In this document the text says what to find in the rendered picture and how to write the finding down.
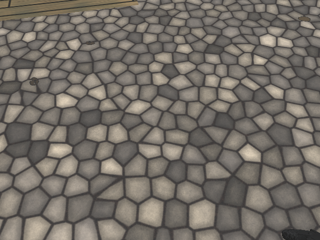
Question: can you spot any right robot hand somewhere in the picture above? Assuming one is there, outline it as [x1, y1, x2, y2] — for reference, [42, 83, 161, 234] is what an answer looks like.
[282, 229, 320, 240]

